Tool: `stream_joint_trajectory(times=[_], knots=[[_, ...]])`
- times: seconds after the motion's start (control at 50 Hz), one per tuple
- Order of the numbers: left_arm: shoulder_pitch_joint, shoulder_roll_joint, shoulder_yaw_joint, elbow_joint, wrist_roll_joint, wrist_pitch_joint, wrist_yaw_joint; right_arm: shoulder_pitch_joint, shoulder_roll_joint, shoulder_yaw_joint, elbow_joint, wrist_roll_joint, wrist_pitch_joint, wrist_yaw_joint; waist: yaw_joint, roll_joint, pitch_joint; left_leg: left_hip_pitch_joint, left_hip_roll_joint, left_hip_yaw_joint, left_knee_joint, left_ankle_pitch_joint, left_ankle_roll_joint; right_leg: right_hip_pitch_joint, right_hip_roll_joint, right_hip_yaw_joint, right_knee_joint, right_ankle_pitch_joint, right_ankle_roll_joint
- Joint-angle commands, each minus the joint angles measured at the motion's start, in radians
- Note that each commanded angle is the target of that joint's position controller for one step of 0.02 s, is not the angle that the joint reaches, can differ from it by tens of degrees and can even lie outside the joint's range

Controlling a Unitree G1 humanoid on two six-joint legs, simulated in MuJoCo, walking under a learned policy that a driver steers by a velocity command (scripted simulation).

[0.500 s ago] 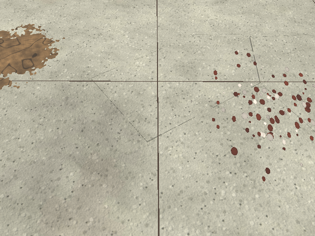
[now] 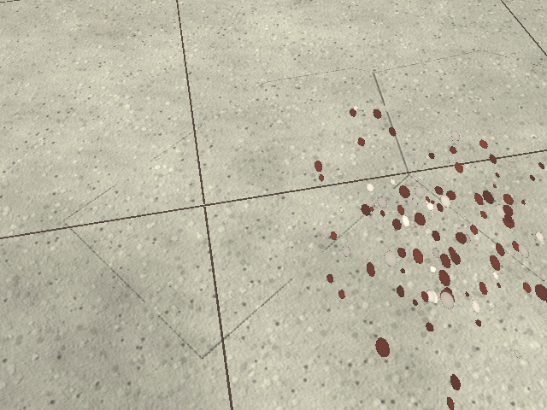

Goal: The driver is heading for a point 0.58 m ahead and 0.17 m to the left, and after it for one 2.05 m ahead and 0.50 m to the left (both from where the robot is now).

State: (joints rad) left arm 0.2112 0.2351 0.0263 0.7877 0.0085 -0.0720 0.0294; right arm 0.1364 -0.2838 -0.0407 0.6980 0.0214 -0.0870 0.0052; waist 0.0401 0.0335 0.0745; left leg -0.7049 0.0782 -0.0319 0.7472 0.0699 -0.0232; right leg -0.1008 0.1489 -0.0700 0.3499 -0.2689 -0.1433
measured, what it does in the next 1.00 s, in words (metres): walks ahead, turning left: left foot, then right foot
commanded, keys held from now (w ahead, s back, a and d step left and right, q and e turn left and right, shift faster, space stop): q+shift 0.54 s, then shift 0.30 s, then w+shift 0.16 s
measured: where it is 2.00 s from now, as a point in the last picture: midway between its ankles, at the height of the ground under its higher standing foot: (230, 366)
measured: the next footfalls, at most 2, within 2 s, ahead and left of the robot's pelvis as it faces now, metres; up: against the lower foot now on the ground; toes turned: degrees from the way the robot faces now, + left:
left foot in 0.12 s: +0.28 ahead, +0.10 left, +0.00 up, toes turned +5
right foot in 0.58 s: +0.36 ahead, -0.08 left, +0.00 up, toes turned +41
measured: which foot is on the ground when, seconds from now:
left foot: up 0.00-0.10, down 0.12-0.58, up 0.60-0.98, down 1.00-1.00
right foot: down 0.00-0.12, up 0.14-0.56, down 0.58-1.00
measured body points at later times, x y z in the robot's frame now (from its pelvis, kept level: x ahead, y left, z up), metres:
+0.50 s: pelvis +0.18 +0.00 +0.00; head +0.22 +0.03 +0.44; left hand +0.26 +0.32 -0.10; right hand +0.45 -0.21 -0.08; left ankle +0.24 +0.09 -0.74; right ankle +0.32 -0.13 -0.71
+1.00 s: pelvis +0.24 -0.01 +0.00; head +0.24 +0.00 +0.45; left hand +0.14 +0.27 -0.11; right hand +0.51 -0.12 -0.10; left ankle +0.12 +0.04 -0.74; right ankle +0.33 -0.10 -0.73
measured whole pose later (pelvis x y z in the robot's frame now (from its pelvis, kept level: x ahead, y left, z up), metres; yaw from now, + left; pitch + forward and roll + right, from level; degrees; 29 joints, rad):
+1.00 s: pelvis +0.24 -0.01 +0.00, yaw +39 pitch +2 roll +0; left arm 0.26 0.26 0.05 0.74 -0.03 0.01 0.02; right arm 0.24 -0.27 -0.03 0.65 0.02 0.00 -0.01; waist 0.03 0.00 -0.03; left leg -0.15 -0.02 -0.01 0.45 -0.37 0.04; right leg -0.31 -0.01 0.04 0.56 -0.31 -0.02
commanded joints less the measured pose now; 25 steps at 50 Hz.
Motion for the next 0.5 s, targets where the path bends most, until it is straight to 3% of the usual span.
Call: stream_joint_trajectory(times=[0.02, 0.08, 0.1, 0.12, 0.14, 0.16, 0.18, 0.2, 0.22, 0.26, 0.3, 0.34, 0.38, 0.44, 0.5], knots=[[0.0, 0.162, 0.044, -0.048, 0.002, 0.02, 0.041, -0.008, -0.053, -0.018, -0.062, 0.003, -0.011, 0.043, 0.016, -0.078, -0.13, 0.171, -0.07, 0.103, -0.152, 0.175, -0.001, 0.026, -0.223, -0.029, 0.015, 0.791, 0.098], [-0.059, 0.168, 0.054, -0.08, 0.007, 0.059, 0.061, 0.146, -0.107, -0.051, -0.046, -0.01, -0.003, 0.067, -0.061, -0.128, -0.171, 0.285, -0.133, 0.148, -0.125, -0.013, 0.041, 0.031, -0.272, -0.039, 0.212, 0.985, 0.108], [-0.114, 0.169, 0.058, -0.107, 0.008, 0.07, 0.065, 0.271, -0.136, -0.067, -0.021, -0.013, 0.001, 0.06, -0.125, -0.131, -0.197, 0.393, -0.146, 0.132, -0.129, -0.08, 0.078, -0.024, -0.275, -0.039, 0.356, 1.033, 0.121], [-0.2, 0.168, 0.057, -0.14, 0.001, 0.074, 0.062, 0.446, -0.172, -0.086, 0.01, -0.017, 0.0, 0.046, -0.244, -0.048, -0.228, 0.57, -0.116, 0.055, -0.266, 0.043, 0.139, -0.137, -0.211, -0.05, 0.658, 0.821, 0.151], [-0.135, 0.043, 0.03, -0.161, 0.039, 0.074, 0.031, 0.397, -0.208, -0.084, 0.006, -0.022, -0.007, 0.028, -0.128, 0.248, -0.19, 0.721, 0.038, -0.216, -0.244, 0.501, 0.227, -0.412, -0.015, -0.033, 0.973, -0.269, 0.187], [0.05, 0.036, 0.017, -0.168, 0.015, 0.065, 0.001, 0.265, -0.269, -0.083, -0.078, -0.078, -0.01, 0.015, -0.021, 0.276, -0.388, 0.909, 0.246, -0.758, -0.34, 0.349, 0.464, -0.621, 0.068, 0.197, 1.274, -0.417, 0.237], [0.048, 0.147, 0.029, -0.153, -0.006, 0.054, -0.017, 0.148, -0.243, -0.093, -0.148, -0.071, 0.009, 0.005, -0.043, 0.116, -0.423, 0.844, 0.247, -0.779, -0.428, -0.017, 0.444, -0.626, -0.008, 0.285, 1.249, -0.293, 0.188], [-0.063, 0.18, 0.04, -0.174, -0.005, 0.053, -0.021, 0.093, -0.174, -0.074, -0.173, -0.039, 0.029, -0.008, -0.049, -0.035, -0.278, 0.686, 0.184, -0.679, -0.46, -0.216, 0.384, -0.634, -0.037, 0.261, 1.171, -0.212, 0.17], [-0.107, 0.159, 0.039, -0.183, 0.007, 0.06, -0.018, 0.071, -0.148, -0.063, -0.181, -0.013, 0.045, -0.015, -0.026, -0.139, -0.206, 0.56, 0.137, -0.617, -0.489, -0.339, 0.334, -0.615, -0.068, 0.244, 1.086, -0.166, 0.167], [-0.119, 0.136, 0.041, -0.194, 0.009, 0.076, -0.017, 0.046, -0.147, -0.066, -0.197, -0.007, 0.066, -0.024, 0.001, -0.077, -0.148, 0.406, 0.032, -0.507, -0.507, -0.388, 0.274, -0.523, -0.09, 0.235, 0.876, -0.128, 0.17], [-0.121, 0.1, 0.037, -0.174, 0.004, 0.072, -0.011, 0.059, -0.153, -0.076, -0.199, -0.011, 0.085, -0.033, -0.013, -0.026, -0.146, 0.378, -0.032, -0.427, -0.479, -0.259, 0.243, -0.465, -0.074, 0.196, 0.681, -0.106, 0.192], [-0.135, 0.085, 0.036, -0.168, 0.0, 0.068, -0.001, 0.096, -0.176, -0.089, -0.187, -0.009, 0.102, -0.047, -0.032, 0.019, -0.2, 0.422, -0.034, -0.432, -0.447, -0.17, 0.236, -0.432, -0.061, 0.205, 0.577, -0.086, 0.217], [-0.146, 0.093, 0.041, -0.159, -0.01, 0.067, 0.005, 0.088, -0.183, -0.097, -0.192, -0.003, 0.119, -0.056, -0.045, 0.066, -0.223, 0.444, -0.041, -0.445, -0.433, -0.222, 0.212, -0.413, -0.059, 0.22, 0.5, -0.03, 0.226], [-0.18, 0.107, 0.051, -0.153, -0.018, 0.059, 0.007, 0.073, -0.176, -0.101, -0.203, -0.003, 0.138, -0.057, -0.07, 0.121, -0.208, 0.458, -0.056, -0.49, -0.429, -0.333, 0.186, -0.385, -0.054, 0.234, 0.401, 0.001, 0.223], [-0.187, 0.122, 0.061, -0.146, -0.022, 0.037, -0.003, 0.059, -0.172, -0.104, -0.213, -0.005, 0.147, -0.051, -0.081, 0.16, -0.197, 0.488, -0.058, -0.552, -0.399, -0.318, 0.177, -0.325, -0.05, 0.244, 0.27, -0.01, 0.201]])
